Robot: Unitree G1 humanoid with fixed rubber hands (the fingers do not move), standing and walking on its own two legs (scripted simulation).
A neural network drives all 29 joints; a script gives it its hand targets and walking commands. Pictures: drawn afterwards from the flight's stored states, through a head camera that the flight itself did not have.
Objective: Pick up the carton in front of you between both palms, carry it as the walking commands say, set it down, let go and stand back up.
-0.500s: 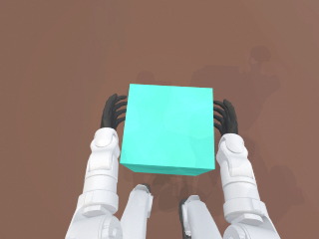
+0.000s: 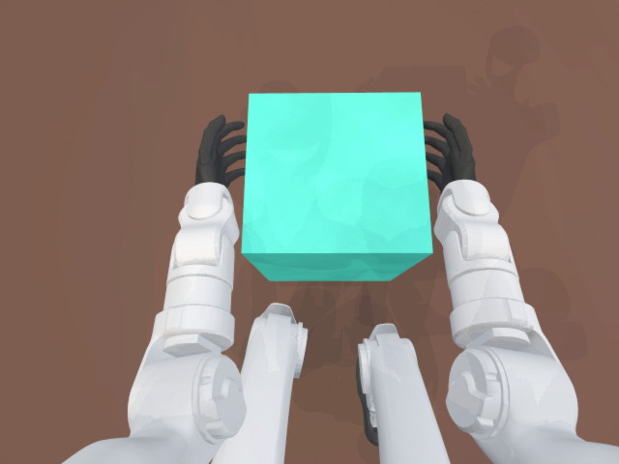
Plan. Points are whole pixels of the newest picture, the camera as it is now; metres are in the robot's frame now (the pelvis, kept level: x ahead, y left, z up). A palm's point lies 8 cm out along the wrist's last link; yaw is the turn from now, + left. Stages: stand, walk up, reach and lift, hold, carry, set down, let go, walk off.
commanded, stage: set down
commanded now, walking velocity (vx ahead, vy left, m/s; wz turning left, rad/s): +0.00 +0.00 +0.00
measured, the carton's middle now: (331, 203) +0.45 +0.04 -0.18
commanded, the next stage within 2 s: none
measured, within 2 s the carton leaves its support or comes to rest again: rests again in 1.92 s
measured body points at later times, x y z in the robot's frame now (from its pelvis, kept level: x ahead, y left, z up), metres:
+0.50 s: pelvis -0.02 -0.01 -0.11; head +0.31 +0.01 +0.19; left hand +0.47 +0.20 -0.25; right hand +0.52 -0.10 -0.25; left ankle +0.11 +0.13 -0.52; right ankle +0.06 -0.13 -0.52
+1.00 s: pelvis -0.02 -0.01 -0.16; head +0.33 +0.00 +0.12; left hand +0.48 +0.21 -0.32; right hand +0.53 -0.09 -0.33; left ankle +0.11 +0.13 -0.52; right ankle +0.06 -0.12 -0.52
